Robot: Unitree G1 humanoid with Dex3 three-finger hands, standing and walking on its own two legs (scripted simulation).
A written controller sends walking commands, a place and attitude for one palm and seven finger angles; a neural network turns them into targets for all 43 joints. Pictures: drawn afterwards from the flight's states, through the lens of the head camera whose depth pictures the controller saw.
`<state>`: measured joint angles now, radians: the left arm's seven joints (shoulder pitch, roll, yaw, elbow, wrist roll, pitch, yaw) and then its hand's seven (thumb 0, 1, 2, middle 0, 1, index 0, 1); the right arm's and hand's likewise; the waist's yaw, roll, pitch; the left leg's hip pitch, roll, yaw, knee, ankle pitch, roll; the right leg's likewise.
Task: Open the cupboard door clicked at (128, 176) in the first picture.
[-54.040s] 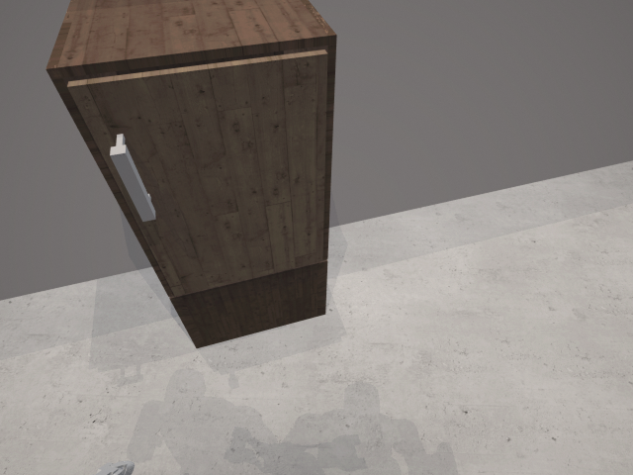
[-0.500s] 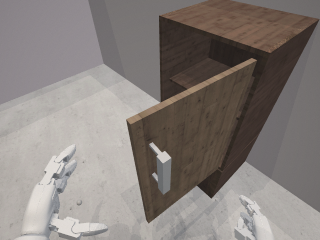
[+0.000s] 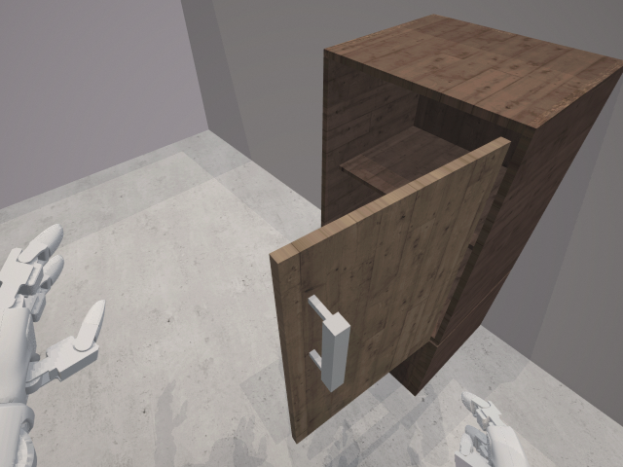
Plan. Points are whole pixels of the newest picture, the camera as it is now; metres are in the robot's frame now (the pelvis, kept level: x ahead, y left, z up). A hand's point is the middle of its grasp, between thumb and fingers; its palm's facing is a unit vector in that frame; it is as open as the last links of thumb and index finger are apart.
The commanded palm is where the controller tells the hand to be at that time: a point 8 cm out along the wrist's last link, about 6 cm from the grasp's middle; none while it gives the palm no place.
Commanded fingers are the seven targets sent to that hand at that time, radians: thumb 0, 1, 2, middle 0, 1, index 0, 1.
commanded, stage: draw the hand back to the body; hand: left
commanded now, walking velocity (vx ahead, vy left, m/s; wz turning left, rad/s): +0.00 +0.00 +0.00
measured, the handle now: (324, 343) +0.29 +0.03 +0.01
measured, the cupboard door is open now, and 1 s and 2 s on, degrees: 84 84 84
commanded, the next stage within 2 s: step back with the hand held close in 0.40 s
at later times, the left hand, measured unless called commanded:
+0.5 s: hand (102, 339) +0.18 +0.23 +0.16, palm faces +0.45 -0.80 -0.39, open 7.4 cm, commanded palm +0.13 +0.27 +0.18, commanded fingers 0.00 0.90 0.90 -0.20 -0.30 -0.20 -0.30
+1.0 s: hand (96, 345) +0.17 +0.23 +0.16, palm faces +0.33 -0.79 -0.52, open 7.4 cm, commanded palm +0.11 +0.27 +0.18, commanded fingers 0.00 0.90 0.90 -0.20 -0.30 -0.20 -0.30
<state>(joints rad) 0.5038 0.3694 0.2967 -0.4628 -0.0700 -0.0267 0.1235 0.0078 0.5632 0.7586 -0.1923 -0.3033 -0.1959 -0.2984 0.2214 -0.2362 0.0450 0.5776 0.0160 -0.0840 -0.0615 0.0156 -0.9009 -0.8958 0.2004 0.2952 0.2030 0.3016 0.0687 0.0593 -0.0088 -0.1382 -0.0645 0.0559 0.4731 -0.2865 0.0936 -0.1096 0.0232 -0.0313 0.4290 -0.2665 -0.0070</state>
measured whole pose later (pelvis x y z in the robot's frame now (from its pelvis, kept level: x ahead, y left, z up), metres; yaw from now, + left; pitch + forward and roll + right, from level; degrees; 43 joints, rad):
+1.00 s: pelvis -0.04 -0.02 +0.00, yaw -2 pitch +0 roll -1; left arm 0.58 0.47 0.42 -0.50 -0.06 -0.14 0.14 0.02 0.89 0.90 -0.21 -0.30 -0.21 -0.30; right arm 0.18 -0.24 -0.02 0.55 0.03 0.03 -0.08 0.01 -0.90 -0.90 0.20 0.29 0.20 0.30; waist -0.02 0.01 0.01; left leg -0.28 -0.02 0.09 0.51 -0.24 0.07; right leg -0.27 0.06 -0.01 0.48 -0.21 -0.04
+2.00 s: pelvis -0.22 +0.01 +0.00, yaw -1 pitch +1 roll -3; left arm 0.57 0.46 0.48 -0.63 -0.05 -0.20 0.16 0.02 0.89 0.90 -0.21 -0.30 -0.21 -0.30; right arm 0.17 -0.12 -0.02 0.63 0.00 -0.13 -0.04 0.01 -0.90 -0.90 0.20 0.29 0.20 0.30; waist 0.00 -0.06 0.05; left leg -0.34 0.08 0.03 0.56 -0.24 0.00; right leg -0.46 0.07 0.00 0.90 -0.42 0.03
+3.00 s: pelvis -0.28 +0.00 -0.01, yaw -2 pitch +0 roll +0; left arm 0.26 0.23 0.01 0.69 0.03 0.04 0.00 0.01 0.91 0.90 -0.19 -0.30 -0.20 -0.30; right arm 0.12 -0.25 0.00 0.88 -0.02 -0.02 0.01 0.01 -0.90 -0.90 0.20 0.29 0.20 0.30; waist -0.02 0.01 0.04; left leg -0.34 -0.02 0.02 0.56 -0.21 0.02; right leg -0.26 0.00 -0.05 0.59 -0.33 -0.03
